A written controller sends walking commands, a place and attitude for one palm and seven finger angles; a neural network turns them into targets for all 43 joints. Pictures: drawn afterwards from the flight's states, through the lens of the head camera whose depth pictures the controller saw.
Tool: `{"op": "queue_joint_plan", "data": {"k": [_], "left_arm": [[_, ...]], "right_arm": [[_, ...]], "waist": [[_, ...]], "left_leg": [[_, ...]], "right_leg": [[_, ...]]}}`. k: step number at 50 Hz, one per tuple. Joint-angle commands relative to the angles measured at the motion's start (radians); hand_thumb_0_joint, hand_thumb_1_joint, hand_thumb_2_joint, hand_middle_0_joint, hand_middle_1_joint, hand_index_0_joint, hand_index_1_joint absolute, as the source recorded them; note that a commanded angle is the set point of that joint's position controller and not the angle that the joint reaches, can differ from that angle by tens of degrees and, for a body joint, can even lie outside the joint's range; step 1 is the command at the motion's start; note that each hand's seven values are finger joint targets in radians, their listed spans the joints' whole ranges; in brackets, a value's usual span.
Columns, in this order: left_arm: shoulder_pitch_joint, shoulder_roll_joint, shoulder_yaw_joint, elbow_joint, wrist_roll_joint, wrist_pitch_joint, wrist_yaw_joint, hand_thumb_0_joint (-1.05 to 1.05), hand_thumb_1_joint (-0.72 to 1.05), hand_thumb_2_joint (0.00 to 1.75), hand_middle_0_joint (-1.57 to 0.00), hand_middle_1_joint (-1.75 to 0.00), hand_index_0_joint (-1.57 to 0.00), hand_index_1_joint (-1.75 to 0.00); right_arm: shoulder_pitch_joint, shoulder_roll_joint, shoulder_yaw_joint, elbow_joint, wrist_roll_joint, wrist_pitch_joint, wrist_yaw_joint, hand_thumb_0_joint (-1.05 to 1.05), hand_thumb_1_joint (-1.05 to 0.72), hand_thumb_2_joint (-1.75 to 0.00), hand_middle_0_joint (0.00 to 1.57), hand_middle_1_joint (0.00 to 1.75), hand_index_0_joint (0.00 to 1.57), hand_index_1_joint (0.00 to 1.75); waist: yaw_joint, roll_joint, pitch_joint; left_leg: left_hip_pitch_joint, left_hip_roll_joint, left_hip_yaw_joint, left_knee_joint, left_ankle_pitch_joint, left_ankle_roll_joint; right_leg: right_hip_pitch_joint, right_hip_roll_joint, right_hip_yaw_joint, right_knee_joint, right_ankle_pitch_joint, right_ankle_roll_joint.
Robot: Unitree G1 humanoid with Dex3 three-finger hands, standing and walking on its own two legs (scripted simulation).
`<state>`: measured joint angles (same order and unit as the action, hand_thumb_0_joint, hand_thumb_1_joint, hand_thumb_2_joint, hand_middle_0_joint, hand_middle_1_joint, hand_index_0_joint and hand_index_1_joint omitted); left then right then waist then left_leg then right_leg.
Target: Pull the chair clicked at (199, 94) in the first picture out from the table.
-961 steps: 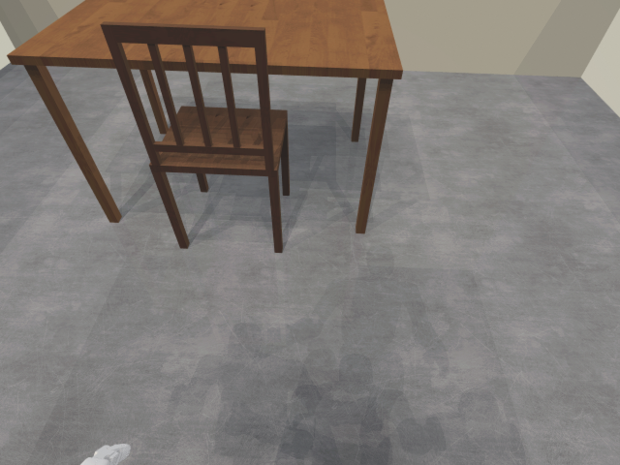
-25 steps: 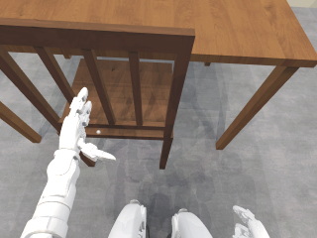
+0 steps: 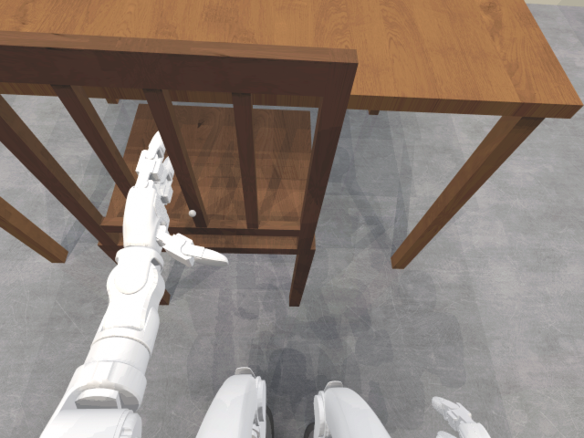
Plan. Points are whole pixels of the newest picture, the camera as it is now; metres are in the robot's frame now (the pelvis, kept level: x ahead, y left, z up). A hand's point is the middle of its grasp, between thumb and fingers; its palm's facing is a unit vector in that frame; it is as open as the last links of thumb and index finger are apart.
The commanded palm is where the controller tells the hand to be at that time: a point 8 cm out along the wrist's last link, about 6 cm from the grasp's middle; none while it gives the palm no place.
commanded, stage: push the fingers through the gap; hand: left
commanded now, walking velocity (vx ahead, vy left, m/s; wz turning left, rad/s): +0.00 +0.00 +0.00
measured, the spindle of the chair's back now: (184, 171) +0.47 +0.16 +0.03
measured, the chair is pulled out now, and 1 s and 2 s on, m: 0.00 0.00 0.00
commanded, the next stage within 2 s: hook a spindle and tug to test in 0.68 s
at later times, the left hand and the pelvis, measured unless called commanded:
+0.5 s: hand (198, 186) +0.45 +0.14 +0.02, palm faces +0.01 -1.00 -0.05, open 16.9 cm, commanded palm +0.42 +0.18 +0.02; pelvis +0.00 -0.01 +0.00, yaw -1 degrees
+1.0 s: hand (194, 194) +0.44 +0.15 +0.02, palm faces +0.02 -1.00 -0.01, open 16.4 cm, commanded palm +0.42 +0.19 +0.02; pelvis +0.00 +0.00 +0.00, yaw +0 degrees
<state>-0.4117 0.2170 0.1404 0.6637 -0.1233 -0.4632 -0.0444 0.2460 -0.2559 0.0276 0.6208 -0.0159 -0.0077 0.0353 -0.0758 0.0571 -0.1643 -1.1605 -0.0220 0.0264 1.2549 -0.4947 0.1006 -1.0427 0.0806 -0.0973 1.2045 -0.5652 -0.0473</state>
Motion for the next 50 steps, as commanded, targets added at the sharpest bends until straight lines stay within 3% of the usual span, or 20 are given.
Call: {"op": "queue_joint_plan", "data": {"k": [1,4,8,14,15,17,20,22,24,27,28,30,31,33,35,39,44,45,47,50], "left_arm": [[-0.392,0.169,0.056,-0.113,0.026,-0.106,0.024,0.00,-0.50,0.30,-0.06,-0.08,-0.06,-0.08],[-0.353,0.155,0.049,0.000,0.034,-0.067,-0.004,0.00,-0.50,0.30,-0.06,-0.08,-0.06,-0.08],[-0.465,0.147,0.043,-0.012,0.006,-0.051,-0.025,0.00,-0.50,0.30,-0.06,-0.08,-0.06,-0.08],[-0.619,0.279,0.142,-0.089,0.016,-0.134,0.010,0.00,-0.50,0.30,-0.06,-0.08,-0.06,-0.08],[-0.588,0.245,0.124,-0.064,0.018,-0.134,0.010,0.00,-0.50,0.30,-0.06,-0.08,-0.06,-0.08],[-0.530,0.257,0.137,0.002,0.032,-0.125,0.007,0.00,-0.50,0.30,-0.06,-0.08,-0.06,-0.08],[-0.445,0.187,0.093,0.099,0.034,-0.083,-0.018,0.00,-0.50,0.30,-0.06,-0.08,-0.06,-0.08],[-0.450,0.170,0.075,0.110,0.023,-0.062,-0.035,0.00,-0.50,0.30,-0.06,-0.08,-0.06,-0.08],[-0.482,0.169,0.082,0.089,0.005,-0.059,-0.041,0.00,-0.50,0.30,-0.06,-0.08,-0.06,-0.08],[-0.495,0.250,0.148,-0.026,-0.008,-0.098,-0.027,0.00,-0.50,0.30,-0.06,-0.08,-0.06,-0.08],[-0.537,0.206,0.102,-0.070,-0.008,-0.115,-0.024,0.00,-0.50,0.30,-0.06,-0.08,-0.06,-0.08],[-0.564,0.228,0.117,-0.094,0.002,-0.139,-0.008,0.00,-0.50,0.30,-0.06,-0.08,-0.06,-0.08],[-0.542,0.282,0.160,-0.087,0.009,-0.148,0.001,0.00,-0.50,0.30,-0.06,-0.08,-0.06,-0.08],[-0.510,0.269,0.150,-0.024,0.025,-0.142,0.004,0.00,-0.50,0.30,-0.06,-0.08,-0.06,-0.08],[-0.507,0.230,0.117,0.012,0.038,-0.131,-0.004,0.00,-0.50,0.30,-0.06,-0.08,-0.06,-0.08],[-0.468,0.205,0.106,0.069,0.016,-0.090,-0.038,0.00,-0.50,0.30,-0.06,-0.08,-0.06,-0.08],[-0.541,0.184,0.081,-0.018,-0.018,-0.100,-0.061,0.00,-0.50,0.30,-0.15,-0.35,-0.15,-0.35],[-0.522,0.218,0.110,-0.021,-0.016,-0.106,-0.056,0.00,-0.50,0.30,-0.17,-0.41,-0.17,-0.41],[-0.534,0.225,0.111,-0.024,-0.008,-0.118,-0.047,0.00,-0.50,0.30,-0.20,-0.52,-0.20,-0.52],[-0.554,0.197,0.088,0.004,0.010,-0.124,-0.030,0.00,-0.50,0.30,-0.25,-0.68,-0.25,-0.68]], "right_arm": [[0.075,-0.168,-0.066,-0.069,-0.004,-0.026,-0.001,0.00,-0.90,-0.90,0.20,0.30,0.20,0.30],[0.091,-0.175,-0.066,-0.080,0.000,-0.009,0.007,0.00,-0.90,-0.90,0.20,0.30,0.20,0.30],[0.100,-0.175,-0.067,-0.088,0.006,0.004,0.005,0.00,-0.90,-0.90,0.20,0.30,0.20,0.30],[0.117,-0.175,-0.065,-0.064,-0.007,-0.006,-0.004,0.00,-0.90,-0.90,0.20,0.30,0.20,0.30],[0.120,-0.169,-0.065,-0.062,-0.010,-0.007,0.000,0.00,-0.90,-0.90,0.20,0.30,0.20,0.30],[0.128,-0.171,-0.064,-0.059,-0.011,0.002,0.005,0.00,-0.90,-0.90,0.20,0.30,0.20,0.30],[0.139,-0.170,-0.068,-0.065,-0.004,0.016,0.015,0.00,-0.90,-0.90,0.20,0.30,0.20,0.30],[0.140,-0.174,-0.069,-0.074,0.002,0.027,0.018,0.00,-0.90,-0.90,0.20,0.30,0.20,0.30],[0.138,-0.175,-0.069,-0.080,0.005,0.028,0.016,0.00,-0.90,-0.90,0.20,0.30,0.20,0.30],[0.134,-0.176,-0.072,-0.088,0.002,0.025,0.010,0.00,-0.90,-0.90,0.20,0.30,0.20,0.30],[0.126,-0.165,-0.069,-0.090,0.003,0.020,0.012,0.00,-0.90,-0.90,0.20,0.30,0.20,0.30],[0.130,-0.164,-0.071,-0.072,-0.002,0.014,0.011,0.00,-0.90,-0.90,0.20,0.30,0.20,0.30],[0.135,-0.171,-0.073,-0.065,-0.005,0.014,0.009,0.00,-0.90,-0.90,0.20,0.30,0.20,0.30],[0.135,-0.167,-0.067,-0.062,-0.006,0.016,0.010,0.00,-0.90,-0.90,0.20,0.30,0.20,0.30],[0.137,-0.163,-0.067,-0.060,-0.006,0.017,0.012,0.00,-0.90,-0.90,0.20,0.30,0.20,0.30],[0.133,-0.170,-0.067,-0.074,0.000,0.026,0.012,0.00,-0.90,-0.90,0.20,0.30,0.20,0.30],[0.122,-0.169,-0.069,-0.081,0.007,0.019,0.008,0.00,-0.90,-0.90,0.20,0.30,0.20,0.30],[0.123,-0.174,-0.071,-0.078,0.005,0.018,0.006,0.00,-0.90,-0.90,0.20,0.30,0.20,0.30],[0.121,-0.171,-0.070,-0.069,0.002,0.017,0.005,0.00,-0.90,-0.90,0.20,0.30,0.20,0.30],[0.123,-0.170,-0.069,-0.059,-0.003,0.015,0.008,0.00,-0.90,-0.90,0.20,0.30,0.20,0.30]], "waist": [[-0.045,0.046,-0.401],[-0.040,0.037,-0.388],[-0.058,0.034,-0.423],[-0.054,0.081,-0.514],[-0.055,0.082,-0.520],[-0.051,0.048,-0.493],[-0.055,0.023,-0.453],[-0.062,0.014,-0.420],[-0.066,0.003,-0.417],[-0.035,0.032,-0.495],[-0.052,0.056,-0.507],[-0.058,0.062,-0.510],[-0.046,0.057,-0.509],[-0.054,0.019,-0.464],[-0.058,0.048,-0.457],[-0.061,0.023,-0.440],[-0.067,0.048,-0.469],[-0.054,0.055,-0.485],[-0.058,0.049,-0.477],[-0.072,0.059,-0.449]], "left_leg": [[0.484,0.050,-0.176,-0.142,0.276,-0.098],[0.456,0.046,-0.165,-0.152,0.254,-0.092],[0.462,0.044,-0.156,-0.146,0.263,-0.083],[0.500,0.045,-0.150,-0.117,0.342,-0.085],[0.500,0.041,-0.147,-0.116,0.344,-0.084],[0.453,0.041,-0.134,-0.113,0.347,-0.081],[0.432,0.041,-0.127,-0.121,0.342,-0.077],[0.414,0.042,-0.128,-0.130,0.312,-0.073],[0.412,0.040,-0.125,-0.130,0.304,-0.067],[0.452,0.040,-0.121,-0.129,0.361,-0.073],[0.478,0.038,-0.119,-0.124,0.374,-0.072],[0.496,0.043,-0.129,-0.116,0.383,-0.076],[0.487,0.044,-0.126,-0.113,0.386,-0.078],[0.425,0.039,-0.115,-0.110,0.345,-0.071],[0.430,0.037,-0.116,-0.109,0.346,-0.072],[0.416,0.035,-0.114,-0.118,0.326,-0.068],[0.470,0.040,-0.127,-0.121,0.338,-0.069],[0.480,0.041,-0.130,-0.120,0.352,-0.072],[0.478,0.042,-0.132,-0.116,0.350,-0.075],[0.484,0.046,-0.144,-0.117,0.329,-0.078]], "right_leg": [[-0.047,-0.029,0.062,-0.132,0.200,0.007],[-0.031,-0.027,0.062,-0.143,0.193,0.003],[-0.009,-0.027,0.071,-0.157,0.213,0.006],[0.010,-0.023,0.081,-0.129,0.268,0.005],[0.016,-0.022,0.082,-0.132,0.271,0.008],[0.039,-0.023,0.084,-0.131,0.293,0.009],[0.034,-0.023,0.079,-0.141,0.301,0.010],[0.027,-0.023,0.079,-0.153,0.280,0.011],[0.033,-0.024,0.081,-0.159,0.278,0.010],[0.082,-0.024,0.089,-0.149,0.326,0.008],[0.073,-0.024,0.093,-0.151,0.339,0.011],[0.052,-0.023,0.089,-0.142,0.336,0.012],[0.059,-0.022,0.092,-0.138,0.338,0.010],[0.071,-0.023,0.097,-0.143,0.324,0.014],[0.053,-0.024,0.094,-0.137,0.322,0.013],[0.060,-0.024,0.092,-0.154,0.312,0.012],[0.044,-0.025,0.086,-0.157,0.303,0.009],[0.046,-0.023,0.087,-0.153,0.308,0.007],[0.033,-0.023,0.084,-0.148,0.302,0.009],[-0.019,-0.024,0.075,-0.143,0.265,0.009]]}}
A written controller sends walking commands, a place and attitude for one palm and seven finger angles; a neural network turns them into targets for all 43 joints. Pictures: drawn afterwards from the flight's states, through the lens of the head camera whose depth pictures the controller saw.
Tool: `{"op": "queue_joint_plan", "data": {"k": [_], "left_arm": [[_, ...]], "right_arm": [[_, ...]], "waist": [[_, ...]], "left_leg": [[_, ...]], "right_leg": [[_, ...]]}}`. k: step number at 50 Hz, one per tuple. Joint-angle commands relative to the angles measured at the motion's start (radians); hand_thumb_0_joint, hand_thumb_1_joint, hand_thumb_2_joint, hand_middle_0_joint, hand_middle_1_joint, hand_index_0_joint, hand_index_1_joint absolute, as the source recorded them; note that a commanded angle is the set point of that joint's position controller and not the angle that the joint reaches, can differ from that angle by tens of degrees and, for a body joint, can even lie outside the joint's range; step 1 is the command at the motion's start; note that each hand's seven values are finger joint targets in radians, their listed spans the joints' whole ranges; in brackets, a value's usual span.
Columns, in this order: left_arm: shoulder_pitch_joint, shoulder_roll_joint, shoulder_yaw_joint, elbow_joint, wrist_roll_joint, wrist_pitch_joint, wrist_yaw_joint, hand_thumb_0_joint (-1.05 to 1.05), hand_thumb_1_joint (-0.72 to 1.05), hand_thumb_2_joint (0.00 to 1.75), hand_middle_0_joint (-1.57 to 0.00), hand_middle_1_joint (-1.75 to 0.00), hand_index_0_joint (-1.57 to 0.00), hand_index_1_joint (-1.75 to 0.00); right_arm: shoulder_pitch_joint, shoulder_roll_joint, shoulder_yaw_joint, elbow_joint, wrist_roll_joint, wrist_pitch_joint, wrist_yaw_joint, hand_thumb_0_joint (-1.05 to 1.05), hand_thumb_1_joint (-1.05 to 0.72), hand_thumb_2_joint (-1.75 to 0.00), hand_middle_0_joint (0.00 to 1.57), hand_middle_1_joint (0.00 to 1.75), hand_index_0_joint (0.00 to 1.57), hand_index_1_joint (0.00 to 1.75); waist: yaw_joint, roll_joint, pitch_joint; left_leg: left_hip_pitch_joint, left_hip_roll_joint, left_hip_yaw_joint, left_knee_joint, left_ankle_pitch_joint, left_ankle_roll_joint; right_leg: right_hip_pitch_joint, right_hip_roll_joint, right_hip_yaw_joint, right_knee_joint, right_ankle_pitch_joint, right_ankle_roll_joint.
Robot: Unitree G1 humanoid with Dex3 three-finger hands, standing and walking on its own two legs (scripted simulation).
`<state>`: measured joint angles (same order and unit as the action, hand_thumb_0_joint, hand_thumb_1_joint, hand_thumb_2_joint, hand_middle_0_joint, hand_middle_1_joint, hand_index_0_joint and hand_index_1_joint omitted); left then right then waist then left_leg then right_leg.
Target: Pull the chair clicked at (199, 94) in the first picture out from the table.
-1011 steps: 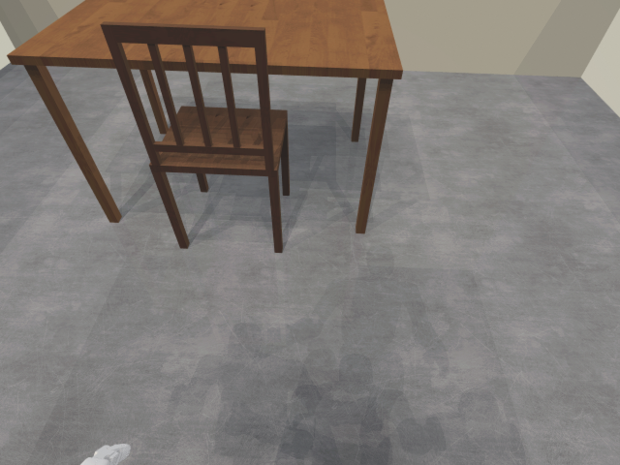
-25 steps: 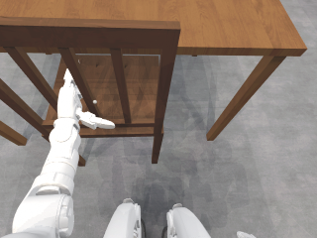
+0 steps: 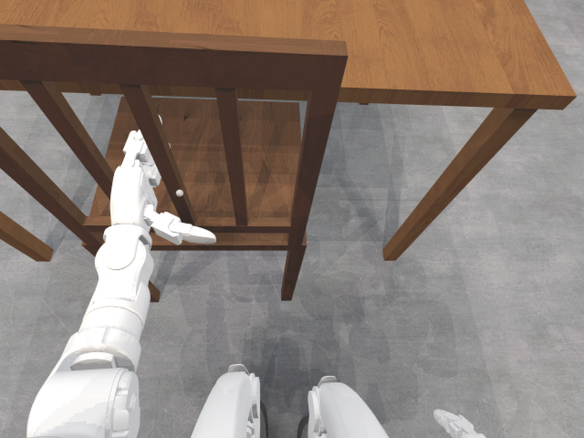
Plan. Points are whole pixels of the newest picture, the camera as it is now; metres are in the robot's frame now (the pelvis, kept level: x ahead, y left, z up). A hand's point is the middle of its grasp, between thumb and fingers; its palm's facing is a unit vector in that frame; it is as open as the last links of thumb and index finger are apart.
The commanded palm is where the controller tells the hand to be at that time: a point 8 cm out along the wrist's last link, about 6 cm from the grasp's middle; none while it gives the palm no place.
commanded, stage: hook a spindle and tug to test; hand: left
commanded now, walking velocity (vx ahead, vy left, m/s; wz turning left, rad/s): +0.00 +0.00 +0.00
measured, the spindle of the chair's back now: (168, 169) +0.47 +0.17 +0.03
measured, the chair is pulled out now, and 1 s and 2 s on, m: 0.00 0.00 0.06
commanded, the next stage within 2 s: step backward, pulling the chair out in 1.28 s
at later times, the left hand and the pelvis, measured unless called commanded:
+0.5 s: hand (185, 190) +0.44 +0.15 +0.02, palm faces +0.03 -1.00 -0.03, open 8.3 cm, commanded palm +0.42 +0.19 +0.02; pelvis +0.00 +0.01 +0.00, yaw +0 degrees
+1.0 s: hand (185, 193) +0.44 +0.15 +0.02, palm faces +0.04 -1.00 -0.02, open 5.1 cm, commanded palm +0.40 +0.18 +0.02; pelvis +0.01 +0.00 +0.00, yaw -1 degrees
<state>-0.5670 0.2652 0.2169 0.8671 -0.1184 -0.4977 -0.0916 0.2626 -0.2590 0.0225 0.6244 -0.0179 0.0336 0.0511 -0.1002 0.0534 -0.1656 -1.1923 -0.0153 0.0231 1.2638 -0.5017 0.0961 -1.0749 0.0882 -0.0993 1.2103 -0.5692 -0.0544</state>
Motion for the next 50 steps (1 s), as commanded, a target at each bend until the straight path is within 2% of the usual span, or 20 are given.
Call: {"op": "queue_joint_plan", "data": {"k": [1,4,5,9,10,14,17,19,20,23,27,29,31,33,35,38,41,44,47,50], "left_arm": [[-0.385,0.179,0.039,-0.173,0.011,-0.088,0.024,0.00,-0.50,0.30,-0.27,-0.74,-0.27,-0.74],[-0.407,0.151,0.016,-0.167,0.023,-0.084,0.034,0.00,-0.50,0.30,-0.32,-0.90,-0.32,-0.90],[-0.412,0.147,0.013,-0.176,0.023,-0.082,0.035,0.00,-0.44,0.32,-0.34,-0.96,-0.34,-0.96],[-0.373,0.132,0.007,-0.202,0.011,-0.072,0.037,0.00,-0.22,0.42,-0.41,-1.18,-0.41,-1.18],[-0.354,0.152,0.029,-0.201,0.011,-0.068,0.042,0.00,-0.16,0.44,-0.43,-1.23,-0.43,-1.23],[-0.359,0.127,0.007,-0.183,0.015,-0.058,0.051,0.00,0.06,0.54,-0.50,-1.45,-0.50,-1.45],[-0.355,0.139,0.024,-0.202,0.018,-0.070,0.067,0.00,0.23,0.61,-0.50,-1.45,-0.50,-1.45],[-0.386,0.112,-0.006,-0.216,0.021,-0.078,0.067,0.00,0.34,0.66,-0.50,-1.45,-0.50,-1.45],[-0.367,0.138,0.020,-0.208,0.025,-0.082,0.069,0.00,0.40,0.68,-0.50,-1.45,-0.50,-1.45],[-0.384,0.121,0.000,-0.180,0.033,-0.085,0.070,0.00,0.56,0.76,-0.50,-1.45,-0.50,-1.45],[-0.370,0.135,0.017,-0.176,0.031,-0.082,0.068,0.00,0.79,0.85,-0.50,-1.45,-0.50,-1.45],[-0.404,0.134,0.009,-0.178,0.029,-0.082,0.064,0.00,0.90,0.90,-0.50,-1.45,-0.50,-1.45],[-0.393,0.121,-0.001,-0.182,0.024,-0.080,0.058,0.00,0.90,0.90,-0.50,-1.45,-0.50,-1.45],[-0.348,0.152,0.030,-0.185,0.018,-0.076,0.058,0.00,0.90,0.90,-0.50,-1.45,-0.50,-1.45],[-0.328,0.116,0.002,-0.214,0.011,-0.075,0.051,0.00,0.90,0.90,-0.50,-1.45,-0.50,-1.45],[-0.283,0.133,0.016,-0.206,0.008,-0.068,0.047,0.00,0.90,0.90,-0.50,-1.45,-0.50,-1.45],[-0.244,0.136,0.015,-0.255,0.011,-0.077,0.052,0.00,0.90,0.90,-0.50,-1.45,-0.50,-1.45],[-0.191,0.093,-0.027,-0.291,0.005,-0.073,0.045,0.00,0.90,0.90,-0.50,-1.45,-0.50,-1.45],[-0.139,0.120,-0.003,-0.322,-0.003,-0.066,0.049,0.00,0.90,0.90,-0.50,-1.45,-0.50,-1.45],[-0.078,0.095,-0.027,-0.350,-0.002,-0.060,0.046,0.00,0.90,0.90,-0.50,-1.45,-0.50,-1.45]], "right_arm": [[0.109,-0.172,-0.065,-0.061,-0.002,-0.024,-0.008,0.00,-0.90,-0.90,0.20,0.30,0.20,0.30],[0.112,-0.171,-0.066,-0.067,-0.004,-0.022,-0.007,0.00,-0.90,-0.90,0.20,0.30,0.20,0.30],[0.111,-0.171,-0.065,-0.069,-0.005,-0.021,-0.004,0.00,-0.90,-0.90,0.20,0.30,0.20,0.30],[0.110,-0.171,-0.068,-0.080,-0.003,-0.016,-0.002,0.00,-0.90,-0.90,0.20,0.30,0.20,0.30],[0.115,-0.173,-0.071,-0.079,-0.002,-0.013,-0.001,0.00,-0.90,-0.90,0.20,0.30,0.20,0.30],[0.113,-0.170,-0.067,-0.078,-0.001,-0.009,0.000,0.00,-0.90,-0.90,0.20,0.30,0.20,0.30],[0.114,-0.169,-0.069,-0.075,-0.003,-0.009,0.001,0.00,-0.90,-0.90,0.20,0.30,0.20,0.30],[0.112,-0.165,-0.068,-0.077,-0.004,-0.011,0.002,0.00,-0.90,-0.90,0.20,0.30,0.20,0.30],[0.113,-0.168,-0.070,-0.072,-0.006,-0.011,0.001,0.00,-0.90,-0.90,0.20,0.30,0.20,0.30],[0.114,-0.168,-0.069,-0.068,-0.006,-0.008,0.002,0.00,-0.90,-0.90,0.20,0.30,0.20,0.30],[0.117,-0.169,-0.070,-0.070,-0.006,-0.008,0.003,0.00,-0.90,-0.90,0.20,0.30,0.20,0.30],[0.117,-0.171,-0.068,-0.069,-0.007,-0.007,0.000,0.00,-0.90,-0.90,0.20,0.30,0.20,0.30],[0.113,-0.169,-0.069,-0.072,-0.005,-0.008,0.002,0.00,-0.90,-0.90,0.20,0.30,0.20,0.30],[0.113,-0.170,-0.066,-0.078,-0.004,-0.005,0.000,0.00,-0.90,-0.90,0.20,0.30,0.20,0.30],[0.108,-0.164,-0.068,-0.085,0.000,-0.005,0.003,0.00,-0.90,-0.90,0.20,0.30,0.20,0.30],[0.102,-0.165,-0.068,-0.087,0.003,-0.002,0.002,0.00,-0.90,-0.90,0.20,0.30,0.20,0.30],[0.097,-0.161,-0.067,-0.098,0.002,-0.005,0.006,0.00,-0.90,-0.90,0.20,0.30,0.20,0.30],[0.090,-0.158,-0.068,-0.112,0.004,-0.005,0.012,0.00,-0.90,-0.90,0.20,0.30,0.20,0.30],[0.088,-0.159,-0.070,-0.116,0.005,-0.003,0.013,0.00,-0.90,-0.90,0.20,0.30,0.20,0.30],[0.086,-0.155,-0.071,-0.126,0.008,-0.005,0.016,0.00,-0.90,-0.90,0.20,0.30,0.20,0.30]], "waist": [[-0.039,0.059,-0.426],[-0.044,0.070,-0.450],[-0.038,0.097,-0.470],[-0.033,0.079,-0.516],[-0.028,0.058,-0.516],[-0.040,0.029,-0.461],[-0.031,0.036,-0.458],[-0.045,0.047,-0.458],[-0.032,0.063,-0.459],[-0.046,0.048,-0.427],[-0.033,0.067,-0.467],[-0.044,0.066,-0.461],[-0.041,0.065,-0.465],[-0.025,0.055,-0.471],[-0.026,0.057,-0.488],[-0.019,0.036,-0.454],[-0.006,0.050,-0.472],[-0.006,0.058,-0.475],[0.003,0.031,-0.474],[0.010,0.046,-0.472]], "left_leg": [[0.500,0.040,-0.145,-0.130,0.319,-0.077],[0.518,0.041,-0.153,-0.129,0.337,-0.078],[0.540,0.042,-0.159,-0.134,0.339,-0.085],[0.575,0.044,-0.163,-0.138,0.397,-0.089],[0.576,0.049,-0.165,-0.140,0.400,-0.092],[0.524,0.045,-0.161,-0.144,0.343,-0.081],[0.533,0.046,-0.160,-0.149,0.342,-0.086],[0.543,0.047,-0.164,-0.146,0.344,-0.084],[0.548,0.050,-0.167,-0.146,0.348,-0.091],[0.539,0.052,-0.176,-0.151,0.317,-0.091],[0.554,0.048,-0.170,-0.149,0.331,-0.091],[0.553,0.050,-0.178,-0.148,0.330,-0.091],[0.551,0.048,-0.171,-0.149,0.320,-0.088],[0.532,0.042,-0.155,-0.149,0.343,-0.086],[0.555,0.044,-0.156,-0.147,0.373,-0.087],[0.517,0.042,-0.145,-0.151,0.335,-0.081],[0.534,0.042,-0.140,-0.152,0.370,-0.083],[0.562,0.045,-0.144,-0.154,0.413,-0.088],[0.535,0.042,-0.128,-0.151,0.425,-0.082],[0.545,0.042,-0.124,-0.151,0.457,-0.082]], "right_leg": [[0.005,-0.031,0.075,-0.147,0.252,0.014],[-0.008,-0.032,0.070,-0.136,0.258,0.014],[-0.013,-0.033,0.067,-0.135,0.249,0.012],[0.017,-0.029,0.066,-0.138,0.291,0.012],[0.019,-0.028,0.063,-0.138,0.293,0.013],[0.017,-0.027,0.065,-0.146,0.261,0.015],[0.016,-0.028,0.065,-0.148,0.257,0.015],[0.003,-0.028,0.065,-0.146,0.258,0.015],[-0.008,-0.029,0.064,-0.141,0.253,0.013],[-0.029,-0.028,0.061,-0.145,0.228,0.015],[-0.011,-0.027,0.064,-0.145,0.236,0.012],[-0.024,-0.029,0.063,-0.140,0.235,0.013],[-0.012,-0.028,0.065,-0.146,0.231,0.013],[0.033,-0.026,0.070,-0.150,0.261,0.011],[0.034,-0.028,0.066,-0.146,0.283,0.013],[0.048,-0.026,0.073,-0.156,0.269,0.014],[0.065,-0.027,0.073,-0.149,0.295,0.012],[0.068,-0.027,0.071,-0.147,0.323,0.011],[0.112,-0.026,0.079,-0.151,0.360,0.014],[0.119,-0.028,0.080,-0.148,0.387,0.014]]}}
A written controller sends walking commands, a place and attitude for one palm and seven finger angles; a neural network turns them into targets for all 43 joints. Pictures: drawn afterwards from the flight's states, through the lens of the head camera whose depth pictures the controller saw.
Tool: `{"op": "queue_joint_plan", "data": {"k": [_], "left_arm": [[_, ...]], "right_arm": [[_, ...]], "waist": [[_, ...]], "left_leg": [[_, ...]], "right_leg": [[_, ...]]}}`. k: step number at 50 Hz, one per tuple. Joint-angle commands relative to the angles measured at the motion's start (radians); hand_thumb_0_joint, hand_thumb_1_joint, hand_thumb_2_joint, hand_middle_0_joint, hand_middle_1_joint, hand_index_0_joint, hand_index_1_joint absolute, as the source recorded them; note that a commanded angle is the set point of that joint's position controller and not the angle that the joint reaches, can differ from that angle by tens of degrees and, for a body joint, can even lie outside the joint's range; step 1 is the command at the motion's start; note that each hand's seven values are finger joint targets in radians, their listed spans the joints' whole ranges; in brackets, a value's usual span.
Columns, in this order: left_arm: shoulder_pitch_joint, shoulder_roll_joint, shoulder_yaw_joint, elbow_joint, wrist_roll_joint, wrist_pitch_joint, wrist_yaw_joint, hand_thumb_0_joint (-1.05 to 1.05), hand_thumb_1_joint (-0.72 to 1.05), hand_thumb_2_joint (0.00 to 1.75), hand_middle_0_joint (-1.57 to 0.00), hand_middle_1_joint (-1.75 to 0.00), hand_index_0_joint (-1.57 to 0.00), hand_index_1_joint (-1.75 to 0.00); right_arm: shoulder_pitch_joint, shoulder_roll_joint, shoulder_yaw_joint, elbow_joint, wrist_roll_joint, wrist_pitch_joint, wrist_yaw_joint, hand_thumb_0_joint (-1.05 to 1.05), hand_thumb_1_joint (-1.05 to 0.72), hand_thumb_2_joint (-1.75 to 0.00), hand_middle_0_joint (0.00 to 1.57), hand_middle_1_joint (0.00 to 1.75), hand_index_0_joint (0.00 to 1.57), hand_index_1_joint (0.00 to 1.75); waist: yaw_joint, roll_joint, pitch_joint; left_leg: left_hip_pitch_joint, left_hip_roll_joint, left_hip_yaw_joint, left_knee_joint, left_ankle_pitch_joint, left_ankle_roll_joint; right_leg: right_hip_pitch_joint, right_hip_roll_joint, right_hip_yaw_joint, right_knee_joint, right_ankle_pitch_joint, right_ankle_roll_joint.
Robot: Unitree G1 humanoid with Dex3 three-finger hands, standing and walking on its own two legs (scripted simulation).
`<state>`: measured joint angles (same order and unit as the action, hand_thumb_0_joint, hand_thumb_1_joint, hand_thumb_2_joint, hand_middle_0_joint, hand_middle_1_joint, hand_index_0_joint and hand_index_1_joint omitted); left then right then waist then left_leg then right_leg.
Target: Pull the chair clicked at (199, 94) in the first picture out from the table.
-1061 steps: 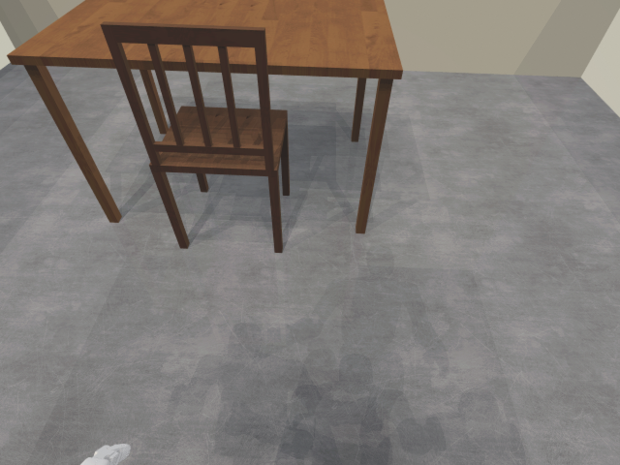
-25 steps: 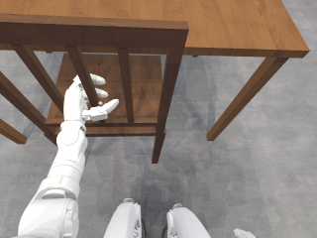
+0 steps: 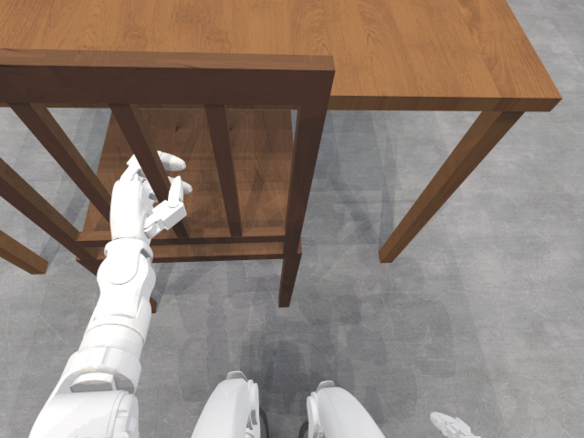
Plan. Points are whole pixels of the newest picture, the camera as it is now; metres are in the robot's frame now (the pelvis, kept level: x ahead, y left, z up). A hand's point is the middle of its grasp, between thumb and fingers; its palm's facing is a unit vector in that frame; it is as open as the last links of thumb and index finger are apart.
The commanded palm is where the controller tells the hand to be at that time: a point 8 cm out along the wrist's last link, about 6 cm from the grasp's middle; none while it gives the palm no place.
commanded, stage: hook a spindle and tug to test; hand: left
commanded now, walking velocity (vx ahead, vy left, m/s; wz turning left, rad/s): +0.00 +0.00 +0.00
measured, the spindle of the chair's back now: (160, 184) +0.45 +0.18 +0.02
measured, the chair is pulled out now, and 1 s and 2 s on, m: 0.00 0.06 0.23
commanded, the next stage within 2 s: step backward, pulling the chair out in 0.28 s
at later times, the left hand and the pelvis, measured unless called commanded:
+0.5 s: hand (176, 216) +0.40 +0.15 +0.02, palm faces +0.05 -0.99 -0.13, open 5.2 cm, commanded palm +0.38 +0.20 +0.02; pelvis +0.03 +0.00 +0.04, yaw +1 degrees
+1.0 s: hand (178, 235) +0.37 +0.14 +0.03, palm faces +0.01 -0.99 -0.14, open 5.1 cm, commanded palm +0.35 +0.19 +0.03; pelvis +0.01 +0.01 +0.10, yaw -4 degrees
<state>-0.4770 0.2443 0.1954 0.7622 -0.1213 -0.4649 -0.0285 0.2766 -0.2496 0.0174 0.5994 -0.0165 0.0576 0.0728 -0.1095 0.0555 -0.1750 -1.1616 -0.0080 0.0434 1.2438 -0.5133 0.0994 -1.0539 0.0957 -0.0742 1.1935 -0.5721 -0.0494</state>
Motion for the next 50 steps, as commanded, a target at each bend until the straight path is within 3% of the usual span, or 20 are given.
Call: {"op": "queue_joint_plan", "data": {"k": [1,2,8,14,18,19,20,21,22,23,26,28,30,34,37,40,43,45,47,50], "left_arm": [[-0.174,0.093,-0.031,-0.271,-0.002,-0.092,-0.019,0.00,0.90,0.90,-0.50,-1.45,-0.50,-1.45],[-0.144,0.104,-0.018,-0.277,-0.003,-0.089,-0.019,0.00,0.90,0.90,-0.50,-1.45,-0.50,-1.45],[-0.063,0.086,-0.040,-0.334,-0.010,-0.074,-0.021,0.00,0.90,0.90,-0.50,-1.45,-0.50,-1.45],[0.019,0.060,-0.068,-0.425,-0.018,-0.063,-0.020,0.00,0.90,0.90,-0.50,-1.45,-0.50,-1.45],[0.010,0.057,-0.073,-0.413,-0.018,-0.057,-0.019,0.00,0.90,0.90,-0.50,-1.45,-0.50,-1.45],[-0.041,0.017,-0.121,-0.427,-0.014,-0.060,-0.021,0.00,0.90,0.90,-0.50,-1.45,-0.50,-1.45],[-0.286,0.374,0.049,-0.616,0.082,0.043,0.075,0.00,0.90,0.90,-0.50,-1.45,-0.50,-1.45],[-0.291,0.274,-0.018,-0.630,0.081,0.104,0.109,0.00,0.90,0.90,-0.50,-1.45,-0.50,-1.45],[-0.257,0.242,-0.036,-0.629,0.079,0.136,0.128,0.00,0.90,0.90,-0.50,-1.45,-0.50,-1.45],[-0.182,0.219,-0.042,-0.548,0.090,0.178,0.137,0.00,0.90,0.90,-0.50,-1.45,-0.50,-1.45],[-0.071,0.111,-0.128,-0.257,0.096,0.274,0.137,0.00,0.90,0.90,-0.50,-1.45,-0.50,-1.45],[-0.149,0.124,-0.128,-0.176,0.090,0.280,0.136,0.00,0.90,0.90,-0.50,-1.45,-0.50,-1.45],[-0.221,0.130,-0.128,-0.120,0.094,0.267,0.133,0.00,0.90,0.90,-0.50,-1.45,-0.50,-1.45],[-0.216,0.117,-0.135,-0.017,0.094,0.242,0.109,0.00,0.90,0.90,-0.50,-1.45,-0.50,-1.45],[-0.194,0.105,-0.130,0.008,0.096,0.238,0.099,0.00,0.90,0.90,-0.50,-1.45,-0.50,-1.45],[-0.134,0.102,-0.114,-0.013,0.091,0.226,0.091,0.00,0.90,0.90,-0.50,-1.45,-0.50,-1.45],[-0.078,0.092,-0.114,-0.039,0.095,0.214,0.083,0.00,0.90,0.90,-0.50,-1.45,-0.50,-1.45],[-0.046,0.102,-0.103,-0.048,0.098,0.211,0.082,0.00,0.90,0.90,-0.50,-1.45,-0.50,-1.45],[-0.076,0.113,-0.097,-0.062,0.102,0.208,0.089,0.00,0.90,0.90,-0.50,-1.45,-0.50,-1.45],[-0.079,0.136,-0.079,-0.056,0.109,0.203,0.105,0.00,0.90,0.90,-0.50,-1.45,-0.50,-1.45]], "right_arm": [[0.071,-0.162,-0.066,-0.101,0.007,-0.029,-0.005,0.00,-0.90,-0.90,0.20,0.30,0.20,0.30],[0.071,-0.163,-0.069,-0.102,0.007,-0.029,-0.005,0.00,-0.90,-0.90,0.20,0.30,0.20,0.30],[0.064,-0.160,-0.070,-0.109,0.010,-0.032,-0.006,0.00,-0.90,-0.90,0.20,0.30,0.20,0.30],[0.061,-0.155,-0.073,-0.121,0.010,-0.038,-0.006,0.00,-0.90,-0.90,0.20,0.30,0.20,0.30],[0.053,-0.151,-0.071,-0.113,0.010,-0.040,-0.011,0.00,-0.90,-0.90,0.20,0.30,0.20,0.30],[0.047,-0.148,-0.068,-0.112,0.009,-0.043,-0.012,0.00,-0.90,-0.90,0.20,0.30,0.20,0.30],[0.123,-0.161,-0.076,-0.152,0.070,0.037,-0.056,0.00,-0.90,-0.90,0.20,0.30,0.20,0.30],[0.114,-0.132,-0.074,-0.179,0.080,0.049,-0.088,0.00,-0.90,-0.90,0.20,0.30,0.20,0.30],[0.128,-0.133,-0.072,-0.179,0.083,0.048,-0.106,0.00,-0.90,-0.90,0.20,0.30,0.20,0.30],[0.092,-0.130,-0.063,-0.171,0.086,0.056,-0.118,0.00,-0.90,-0.90,0.20,0.30,0.20,0.30],[0.073,-0.135,-0.043,-0.122,0.092,0.093,-0.146,0.00,-0.90,-0.90,0.20,0.30,0.20,0.30],[0.070,-0.148,-0.043,-0.104,0.092,0.101,-0.162,0.00,-0.90,-0.90,0.20,0.30,0.20,0.30],[0.072,-0.152,-0.047,-0.089,0.089,0.098,-0.174,0.00,-0.90,-0.90,0.20,0.30,0.20,0.30],[0.062,-0.143,-0.060,-0.058,0.068,0.085,-0.168,0.00,-0.90,-0.90,0.20,0.30,0.20,0.30],[0.047,-0.132,-0.062,-0.054,0.041,0.072,-0.143,0.00,-0.90,-0.90,0.20,0.30,0.20,0.30],[0.044,-0.128,-0.064,-0.058,0.031,0.061,-0.133,0.00,-0.90,-0.90,0.20,0.30,0.20,0.30],[0.026,-0.139,-0.067,-0.066,0.031,0.053,-0.134,0.00,-0.90,-0.90,0.20,0.30,0.20,0.30],[0.004,-0.148,-0.067,-0.067,0.028,0.047,-0.136,0.00,-0.90,-0.90,0.20,0.30,0.20,0.30],[-0.004,-0.149,-0.068,-0.053,0.024,0.038,-0.135,0.00,-0.90,-0.90,0.20,0.30,0.20,0.30],[0.008,-0.148,-0.065,-0.029,0.024,0.021,-0.138,0.00,-0.90,-0.90,0.20,0.30,0.20,0.30]], "waist": [[0.011,0.033,-0.466],[0.022,0.046,-0.465],[0.023,0.013,-0.445],[0.037,0.047,-0.482],[0.019,-0.009,-0.437],[0.001,0.008,-0.431],[0.054,0.055,-0.699],[0.034,0.118,-0.639],[0.032,0.099,-0.607],[0.034,0.132,-0.542],[0.033,-0.041,-0.299],[0.035,-0.108,-0.247],[0.041,-0.020,-0.234],[0.052,0.183,-0.204],[0.061,0.223,-0.189],[0.068,0.139,-0.223],[0.066,0.056,-0.207],[0.071,0.095,-0.173],[0.072,0.140,-0.155],[0.072,0.175,-0.167]], "left_leg": [[0.526,0.038,-0.148,-0.129,0.481,-0.084],[0.527,0.037,-0.144,-0.130,0.487,-0.086],[0.521,0.036,-0.138,-0.129,0.526,-0.083],[0.586,0.041,-0.147,-0.124,0.644,-0.091],[0.528,0.037,-0.136,-0.116,0.582,-0.079],[0.525,0.034,-0.135,-0.109,0.571,-0.076],[0.841,0.046,-0.098,-0.305,0.500,-0.058],[0.899,0.028,-0.083,-0.355,0.529,-0.052],[0.909,0.032,-0.085,-0.369,0.571,-0.048],[0.900,0.039,-0.097,-0.389,0.610,-0.047],[0.812,0.086,-0.136,-0.477,0.660,-0.032],[0.805,0.111,-0.141,-0.526,0.658,-0.032],[0.888,0.139,-0.160,-0.584,0.747,-0.040],[1.155,0.234,-0.253,-0.663,1.141,-0.045],[1.265,0.269,-0.273,-0.700,1.279,-0.075],[1.328,0.280,-0.254,-0.675,1.359,-0.071],[1.255,0.278,-0.223,-0.692,1.257,-0.081],[1.202,0.284,-0.218,-0.732,1.210,-0.094],[1.196,0.300,-0.219,-0.752,1.151,-0.075],[1.222,0.288,-0.191,-0.729,1.144,-0.056]], "right_leg": [[0.097,-0.036,0.052,-0.131,0.401,0.011],[0.103,-0.036,0.055,-0.133,0.404,0.010],[0.132,-0.039,0.056,-0.134,0.455,0.014],[0.138,-0.043,0.053,-0.126,0.507,0.014],[0.150,-0.044,0.058,-0.132,0.518,0.021],[0.133,-0.046,0.058,-0.128,0.514,0.021],[0.565,-0.118,0.197,-0.328,0.606,0.046],[0.612,-0.123,0.195,-0.382,0.745,0.061],[0.616,-0.130,0.183,-0.387,0.826,0.074],[0.565,-0.133,0.183,-0.382,0.824,0.074],[0.573,-0.136,0.162,-0.449,0.811,0.097],[0.629,-0.153,0.173,-0.502,0.843,0.107],[0.632,-0.158,0.161,-0.520,0.794,0.088],[0.517,-0.127,0.129,-0.503,0.330,0.047],[0.493,-0.115,0.118,-0.485,0.157,0.031],[0.538,-0.120,0.108,-0.558,0.245,0.030],[0.640,-0.129,0.096,-0.629,0.371,0.028],[0.671,-0.136,0.094,-0.605,0.362,0.028],[0.662,-0.138,0.094,-0.588,0.293,0.029],[0.674,-0.152,0.096,-0.627,0.337,0.024]]}}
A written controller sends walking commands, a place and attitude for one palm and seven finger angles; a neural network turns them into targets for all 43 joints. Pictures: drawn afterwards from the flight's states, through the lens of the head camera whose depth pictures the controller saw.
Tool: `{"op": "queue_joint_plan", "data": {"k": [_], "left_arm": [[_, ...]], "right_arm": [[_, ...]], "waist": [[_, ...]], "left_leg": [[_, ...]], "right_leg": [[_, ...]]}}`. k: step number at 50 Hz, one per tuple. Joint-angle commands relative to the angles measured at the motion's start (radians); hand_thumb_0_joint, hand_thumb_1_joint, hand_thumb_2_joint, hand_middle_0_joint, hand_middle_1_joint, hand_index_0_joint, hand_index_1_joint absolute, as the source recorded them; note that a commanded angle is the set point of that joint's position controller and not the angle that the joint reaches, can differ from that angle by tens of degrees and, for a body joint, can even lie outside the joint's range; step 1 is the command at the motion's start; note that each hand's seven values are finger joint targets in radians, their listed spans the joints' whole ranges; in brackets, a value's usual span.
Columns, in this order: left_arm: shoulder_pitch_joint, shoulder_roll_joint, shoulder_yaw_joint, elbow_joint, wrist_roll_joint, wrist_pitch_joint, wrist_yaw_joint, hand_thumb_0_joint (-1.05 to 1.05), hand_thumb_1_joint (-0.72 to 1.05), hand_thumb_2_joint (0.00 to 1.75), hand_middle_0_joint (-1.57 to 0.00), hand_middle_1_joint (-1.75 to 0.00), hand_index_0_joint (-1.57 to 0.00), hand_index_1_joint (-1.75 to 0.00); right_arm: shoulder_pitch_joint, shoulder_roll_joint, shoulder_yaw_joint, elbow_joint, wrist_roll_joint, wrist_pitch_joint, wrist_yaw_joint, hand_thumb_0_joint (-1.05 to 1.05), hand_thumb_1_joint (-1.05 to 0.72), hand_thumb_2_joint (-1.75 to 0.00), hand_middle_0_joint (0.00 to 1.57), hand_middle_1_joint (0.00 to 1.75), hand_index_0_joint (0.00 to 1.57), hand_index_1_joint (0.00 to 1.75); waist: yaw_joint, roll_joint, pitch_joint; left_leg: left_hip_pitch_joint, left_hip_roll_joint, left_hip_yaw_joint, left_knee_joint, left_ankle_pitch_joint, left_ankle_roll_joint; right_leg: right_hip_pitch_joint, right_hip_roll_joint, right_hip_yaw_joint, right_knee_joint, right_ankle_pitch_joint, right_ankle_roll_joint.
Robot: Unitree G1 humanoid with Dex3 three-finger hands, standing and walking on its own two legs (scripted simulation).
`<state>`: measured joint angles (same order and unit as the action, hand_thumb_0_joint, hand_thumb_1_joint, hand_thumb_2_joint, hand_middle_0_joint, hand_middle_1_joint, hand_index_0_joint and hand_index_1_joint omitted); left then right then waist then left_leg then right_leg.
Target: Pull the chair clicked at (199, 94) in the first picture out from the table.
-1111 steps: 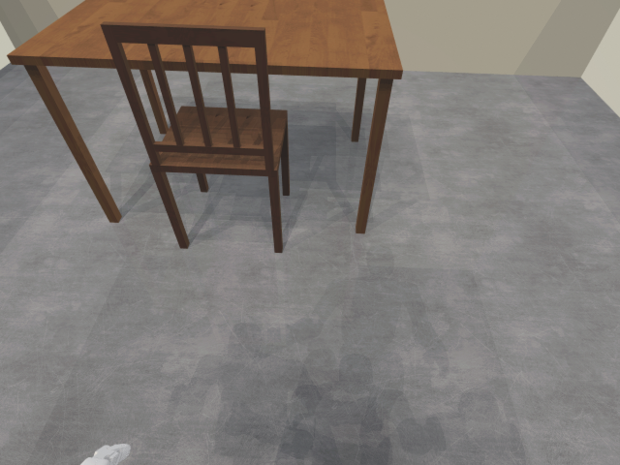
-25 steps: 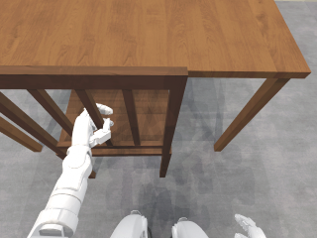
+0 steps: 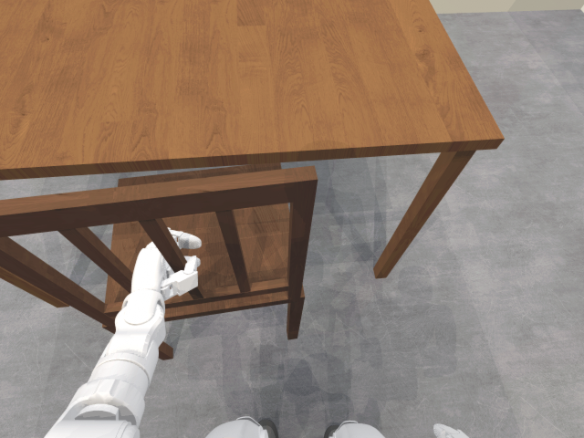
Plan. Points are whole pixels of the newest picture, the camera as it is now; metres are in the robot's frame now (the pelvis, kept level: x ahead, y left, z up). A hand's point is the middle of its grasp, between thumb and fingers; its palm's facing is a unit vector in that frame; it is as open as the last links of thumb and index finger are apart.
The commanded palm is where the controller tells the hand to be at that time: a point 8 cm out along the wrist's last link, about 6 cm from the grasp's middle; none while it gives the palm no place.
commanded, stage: step backward, pulling the chair out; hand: left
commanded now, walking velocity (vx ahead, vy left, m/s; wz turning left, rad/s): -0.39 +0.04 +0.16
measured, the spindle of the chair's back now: (178, 263) +0.37 +0.19 -0.08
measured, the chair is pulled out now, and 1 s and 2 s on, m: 0.06 0.23 0.34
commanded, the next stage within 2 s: none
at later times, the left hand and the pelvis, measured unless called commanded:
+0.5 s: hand (205, 337) +0.25 +0.13 -0.06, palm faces +0.04 -0.99 -0.14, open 5.2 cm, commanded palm +0.23 +0.18 -0.06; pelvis -0.09 -0.01 +0.00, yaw +4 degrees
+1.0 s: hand (197, 388) +0.19 +0.13 -0.07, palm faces +0.06 -0.98 -0.17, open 5.3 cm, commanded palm +0.16 +0.18 -0.06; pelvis -0.16 -0.01 -0.01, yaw +7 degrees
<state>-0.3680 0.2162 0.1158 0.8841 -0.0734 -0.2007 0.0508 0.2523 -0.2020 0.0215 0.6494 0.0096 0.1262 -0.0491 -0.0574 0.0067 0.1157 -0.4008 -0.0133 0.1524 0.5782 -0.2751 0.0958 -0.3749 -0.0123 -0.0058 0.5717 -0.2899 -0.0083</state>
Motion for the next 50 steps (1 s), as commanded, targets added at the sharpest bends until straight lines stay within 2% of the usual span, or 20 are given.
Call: {"op": "queue_joint_plan", "data": {"k": [1,6,10,12,16,19,21,22,27,30,34,36,38,39,41,45,46,47,48,50], "left_arm": [[-0.200,0.165,-0.004,-0.177,0.059,-0.061,0.028,0.00,0.90,0.90,-0.50,-1.45,-0.50,-1.45],[-0.221,0.196,-0.011,-0.130,0.040,-0.053,0.039,0.00,0.90,0.90,-0.50,-1.45,-0.50,-1.45],[-0.269,0.242,-0.008,-0.070,0.041,-0.038,0.061,0.00,0.90,0.90,-0.50,-1.45,-0.50,-1.45],[-0.292,0.218,-0.030,-0.055,0.043,-0.025,0.063,0.00,0.90,0.90,-0.50,-1.45,-0.50,-1.45],[-0.278,0.171,-0.058,-0.059,0.039,0.001,0.062,0.00,0.90,0.90,-0.50,-1.45,-0.50,-1.45],[-0.244,0.150,-0.083,-0.095,0.032,0.019,0.059,0.00,0.90,0.90,-0.50,-1.45,-0.50,-1.45],[-0.251,0.099,-0.116,-0.143,0.029,0.010,0.052,0.00,0.90,0.90,-0.50,-1.45,-0.50,-1.45],[-0.252,0.087,-0.126,-0.147,0.028,0.007,0.044,0.00,0.90,0.90,-0.50,-1.45,-0.50,-1.45],[-0.267,0.067,-0.135,-0.184,0.043,-0.009,0.040,0.00,0.90,0.90,-0.50,-1.45,-0.50,-1.45],[-0.278,0.074,-0.119,-0.169,0.049,-0.019,0.041,0.00,0.90,0.90,-0.50,-1.45,-0.50,-1.45],[-0.296,0.132,-0.075,-0.111,0.051,-0.031,0.047,0.00,0.90,0.90,-0.50,-1.45,-0.50,-1.45],[-0.312,0.147,-0.077,-0.084,0.055,-0.042,0.053,0.00,0.90,0.90,-0.50,-1.45,-0.50,-1.45],[-0.298,0.170,-0.056,-0.032,0.058,-0.046,0.069,0.00,0.90,0.90,-0.50,-1.45,-0.50,-1.45],[-0.274,0.195,-0.028,-0.009,0.063,-0.043,0.078,0.00,0.90,0.90,-0.50,-1.45,-0.50,-1.45],[-0.287,0.144,-0.050,0.004,0.070,-0.028,0.076,0.00,0.90,0.90,-0.50,-1.45,-0.50,-1.45],[-0.278,0.114,-0.074,0.005,0.062,-0.030,0.076,0.00,0.90,0.90,-0.50,-1.45,-0.50,-1.45],[-0.260,0.091,-0.091,-0.009,0.056,-0.035,0.070,0.00,0.90,0.90,-0.50,-1.45,-0.50,-1.45],[-0.269,0.066,-0.109,-0.052,0.056,-0.041,0.065,0.00,0.90,0.90,-0.50,-1.45,-0.50,-1.45],[-0.283,0.050,-0.120,-0.071,0.057,-0.032,0.062,0.00,0.90,0.90,-0.50,-1.45,-0.50,-1.45],[-0.346,0.017,-0.151,-0.177,0.053,-0.029,0.047,0.00,0.90,0.90,-0.50,-1.45,-0.50,-1.45]], "right_arm": [[0.024,-0.195,-0.065,-0.075,-0.002,-0.051,-0.016,0.00,-0.90,-0.90,0.20,0.30,0.20,0.30],[0.036,-0.201,-0.073,-0.053,0.032,-0.057,-0.049,0.00,-0.90,-0.90,0.20,0.30,0.20,0.30],[0.004,-0.205,-0.073,-0.037,0.045,-0.069,-0.062,0.00,-0.90,-0.90,0.20,0.30,0.20,0.30],[-0.021,-0.206,-0.071,-0.026,0.049,-0.076,-0.060,0.00,-0.90,-0.90,0.20,0.30,0.20,0.30],[-0.022,-0.211,-0.070,0.005,0.048,-0.082,-0.065,0.00,-0.90,-0.90,0.20,0.30,0.20,0.30],[-0.029,-0.228,-0.077,-0.015,0.045,-0.069,-0.076,0.00,-0.90,-0.90,0.20,0.30,0.20,0.30],[-0.030,-0.215,-0.082,-0.050,0.042,-0.055,-0.068,0.00,-0.90,-0.90,0.20,0.30,0.20,0.30],[-0.022,-0.200,-0.079,-0.061,0.045,-0.055,-0.058,0.00,-0.90,-0.90,0.20,0.30,0.20,0.30],[-0.044,-0.199,-0.078,-0.089,0.020,-0.054,-0.055,0.00,-0.90,-0.90,0.20,0.30,0.20,0.30],[-0.035,-0.186,-0.079,-0.076,0.012,-0.066,-0.050,0.00,-0.90,-0.90,0.20,0.30,0.20,0.30],[-0.029,-0.185,-0.082,-0.048,0.020,-0.088,-0.061,0.00,-0.90,-0.90,0.20,0.30,0.20,0.30],[-0.031,-0.168,-0.076,-0.039,0.025,-0.103,-0.058,0.00,-0.90,-0.90,0.20,0.30,0.20,0.30],[0.002,-0.159,-0.078,-0.003,0.032,-0.121,-0.054,0.00,-0.90,-0.90,0.20,0.30,0.20,0.30],[0.000,-0.172,-0.087,0.005,0.032,-0.126,-0.056,0.00,-0.90,-0.90,0.20,0.30,0.20,0.30],[-0.017,-0.156,-0.067,0.014,0.024,-0.136,-0.049,0.00,-0.90,-0.90,0.20,0.30,0.20,0.30],[0.017,-0.176,-0.048,0.039,0.030,-0.145,-0.055,0.00,-0.90,-0.90,0.20,0.30,0.20,0.30],[0.019,-0.195,-0.056,0.026,0.026,-0.150,-0.060,0.00,-0.90,-0.90,0.20,0.30,0.20,0.30],[0.007,-0.231,-0.065,0.001,0.019,-0.146,-0.065,0.00,-0.90,-0.90,0.20,0.30,0.20,0.30],[-0.017,-0.222,-0.071,-0.023,0.015,-0.135,-0.067,0.00,-0.90,-0.90,0.20,0.30,0.20,0.30],[-0.029,-0.174,-0.072,-0.043,0.002,-0.117,-0.045,0.00,-0.90,-0.90,0.20,0.30,0.20,0.30]], "waist": [[0.022,0.212,-0.453],[0.005,0.006,-0.474],[0.006,-0.026,-0.424],[0.016,-0.070,-0.385],[0.006,-0.051,-0.430],[0.002,-0.003,-0.404],[0.023,0.035,-0.422],[0.025,0.008,-0.427],[0.033,0.203,-0.404],[0.030,0.192,-0.377],[0.025,0.036,-0.347],[0.026,-0.063,-0.291],[0.035,-0.234,-0.329],[0.046,-0.240,-0.350],[0.045,-0.214,-0.376],[-0.001,-0.116,-0.373],[0.001,-0.029,-0.341],[0.017,0.159,-0.327],[0.038,0.241,-0.303],[0.025,0.246,-0.364]], "left_leg": [[0.427,0.285,-0.295,-0.062,0.846,-0.050],[0.225,0.171,-0.212,0.011,0.412,-0.088],[0.079,0.052,-0.198,0.139,-0.137,-0.119],[0.012,0.031,-0.228,0.196,-0.201,-0.116],[0.020,0.059,-0.269,0.081,-0.103,-0.119],[0.109,0.112,-0.285,-0.159,0.254,-0.092],[0.151,0.161,-0.304,-0.133,0.397,-0.060],[0.152,0.153,-0.271,-0.136,0.328,-0.061],[0.114,0.221,-0.306,-0.173,0.359,-0.041],[0.092,0.252,-0.327,-0.152,0.342,-0.025],[-0.019,0.186,-0.265,-0.076,0.134,-0.063],[-0.047,0.082,-0.203,0.024,-0.214,-0.094],[0.042,-0.016,-0.149,0.277,-0.230,-0.119],[0.033,-0.026,-0.172,0.400,-0.247,-0.124],[-0.013,0.011,-0.224,0.416,-0.268,-0.117],[0.153,0.023,-0.184,-0.050,-0.127,-0.109],[0.116,0.076,-0.246,-0.200,-0.113,-0.082],[0.044,0.207,-0.435,-0.270,-0.045,-0.019],[-0.007,0.313,-0.521,-0.249,0.164,0.038],[0.097,0.346,-0.467,-0.197,0.422,0.065]], "right_leg": [[0.019,-0.050,0.033,-0.023,0.098,-0.017],[0.167,-0.161,0.132,-0.094,0.600,-0.051],[0.199,-0.336,0.246,-0.187,0.670,-0.095],[0.205,-0.365,0.240,-0.223,0.591,-0.087],[0.318,-0.366,0.166,-0.140,0.747,-0.104],[0.262,-0.217,0.052,-0.063,0.572,-0.018],[0.224,-0.105,0.022,-0.054,0.391,0.025],[0.227,-0.095,0.028,-0.088,0.292,0.028],[0.149,-0.041,-0.001,0.059,0.129,0.010],[0.117,-0.028,0.008,0.069,0.074,0.006],[0.156,-0.087,0.075,-0.020,0.156,-0.015],[0.020,-0.186,0.184,-0.188,-0.133,-0.054],[-0.044,-0.314,0.292,-0.398,-0.339,-0.102],[-0.034,-0.350,0.333,-0.420,-0.302,-0.138],[0.069,-0.366,0.269,-0.341,-0.077,-0.148],[0.046,-0.243,0.058,-0.207,0.028,-0.038],[0.045,-0.178,0.032,-0.119,0.011,-0.008],[0.026,-0.074,-0.017,0.068,0.008,0.023],[0.033,-0.019,-0.036,0.246,0.007,0.030],[0.005,-0.019,0.011,0.376,-0.133,0.019]]}}
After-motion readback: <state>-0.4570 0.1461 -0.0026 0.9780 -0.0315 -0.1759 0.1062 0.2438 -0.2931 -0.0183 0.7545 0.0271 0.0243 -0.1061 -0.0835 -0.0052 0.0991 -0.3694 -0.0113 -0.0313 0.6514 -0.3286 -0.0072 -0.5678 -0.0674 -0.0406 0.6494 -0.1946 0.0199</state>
